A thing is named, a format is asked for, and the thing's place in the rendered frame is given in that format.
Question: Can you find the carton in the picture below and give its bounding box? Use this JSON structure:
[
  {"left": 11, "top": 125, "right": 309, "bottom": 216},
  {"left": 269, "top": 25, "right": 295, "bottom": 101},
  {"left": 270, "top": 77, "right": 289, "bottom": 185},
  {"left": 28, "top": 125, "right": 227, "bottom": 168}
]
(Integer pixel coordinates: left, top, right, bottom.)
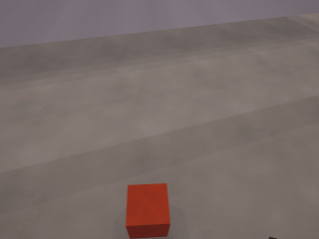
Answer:
[{"left": 126, "top": 183, "right": 170, "bottom": 239}]

